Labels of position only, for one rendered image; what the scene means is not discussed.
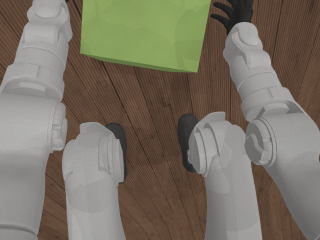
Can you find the right robot forearm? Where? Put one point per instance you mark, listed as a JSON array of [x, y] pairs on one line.
[[255, 79]]

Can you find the robot right hand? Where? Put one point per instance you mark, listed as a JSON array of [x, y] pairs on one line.
[[242, 12]]

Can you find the carton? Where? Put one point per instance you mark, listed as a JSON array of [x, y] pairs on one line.
[[165, 35]]

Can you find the right robot upper arm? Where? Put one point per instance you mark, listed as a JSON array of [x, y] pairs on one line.
[[288, 147]]

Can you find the right robot thigh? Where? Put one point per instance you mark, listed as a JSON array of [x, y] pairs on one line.
[[232, 207]]

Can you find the left robot forearm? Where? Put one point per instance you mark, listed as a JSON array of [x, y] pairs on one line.
[[41, 56]]

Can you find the left robot upper arm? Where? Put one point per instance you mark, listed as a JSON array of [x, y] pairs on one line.
[[31, 127]]

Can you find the robot left foot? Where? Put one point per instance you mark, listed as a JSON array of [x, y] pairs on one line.
[[119, 133]]

